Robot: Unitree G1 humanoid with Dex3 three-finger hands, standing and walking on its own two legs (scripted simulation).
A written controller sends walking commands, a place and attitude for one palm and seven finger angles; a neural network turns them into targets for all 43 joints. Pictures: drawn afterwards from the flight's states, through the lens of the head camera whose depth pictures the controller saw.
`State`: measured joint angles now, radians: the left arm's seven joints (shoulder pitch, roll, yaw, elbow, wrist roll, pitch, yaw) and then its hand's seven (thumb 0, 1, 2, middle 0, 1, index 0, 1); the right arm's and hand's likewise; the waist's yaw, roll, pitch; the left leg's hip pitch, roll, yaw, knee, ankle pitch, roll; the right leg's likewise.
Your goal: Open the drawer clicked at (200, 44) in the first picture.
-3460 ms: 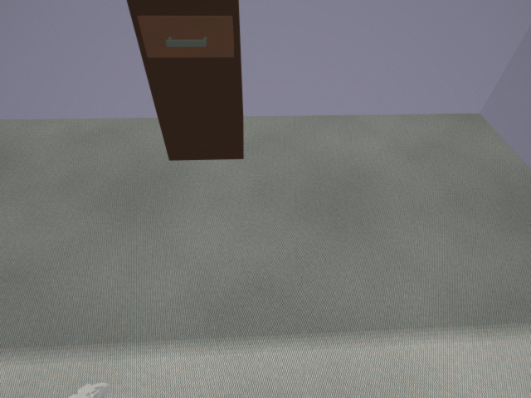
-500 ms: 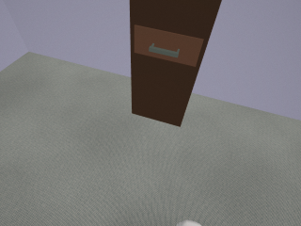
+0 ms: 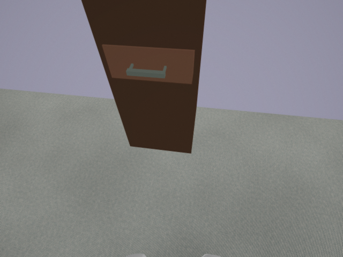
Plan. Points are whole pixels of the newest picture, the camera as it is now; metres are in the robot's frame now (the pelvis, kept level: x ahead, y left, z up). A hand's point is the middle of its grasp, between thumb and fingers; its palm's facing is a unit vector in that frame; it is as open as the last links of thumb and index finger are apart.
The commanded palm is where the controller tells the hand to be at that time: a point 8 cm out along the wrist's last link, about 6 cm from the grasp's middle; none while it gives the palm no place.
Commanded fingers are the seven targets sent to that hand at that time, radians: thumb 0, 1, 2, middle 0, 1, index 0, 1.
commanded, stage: turn to face it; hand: left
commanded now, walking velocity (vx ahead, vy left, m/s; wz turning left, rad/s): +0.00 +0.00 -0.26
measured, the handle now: (147, 70) +0.83 +0.14 -0.07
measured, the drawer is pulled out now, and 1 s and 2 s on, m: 0.00 0.00 0.00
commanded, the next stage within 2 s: take the last steps up to it in 0.02 s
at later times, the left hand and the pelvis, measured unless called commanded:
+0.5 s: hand out of the picture +0.07 +0.22 -0.16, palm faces -0.01 -0.99 -0.14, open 7.3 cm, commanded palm none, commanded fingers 0.00 0.90 0.90 -0.20 -0.30 -0.20 -0.30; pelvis +0.04 +0.04 +0.02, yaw -5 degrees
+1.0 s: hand (130, 210) +0.26 +0.14 -0.14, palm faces -0.04 -0.97 -0.23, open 7.1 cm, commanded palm none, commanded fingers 0.00 0.90 0.90 -0.20 -0.30 -0.20 -0.30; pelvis +0.17 -0.04 +0.01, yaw -6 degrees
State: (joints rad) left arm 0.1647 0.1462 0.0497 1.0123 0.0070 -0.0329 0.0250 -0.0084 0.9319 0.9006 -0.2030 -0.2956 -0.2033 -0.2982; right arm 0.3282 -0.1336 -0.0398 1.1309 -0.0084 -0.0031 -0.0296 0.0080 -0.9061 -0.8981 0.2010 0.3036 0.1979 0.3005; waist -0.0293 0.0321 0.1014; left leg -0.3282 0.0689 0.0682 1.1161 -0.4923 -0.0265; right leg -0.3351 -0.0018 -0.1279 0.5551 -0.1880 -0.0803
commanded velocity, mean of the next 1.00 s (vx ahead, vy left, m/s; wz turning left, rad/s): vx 0.25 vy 0.03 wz -0.04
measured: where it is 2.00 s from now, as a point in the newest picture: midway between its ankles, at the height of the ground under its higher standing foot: outside the picture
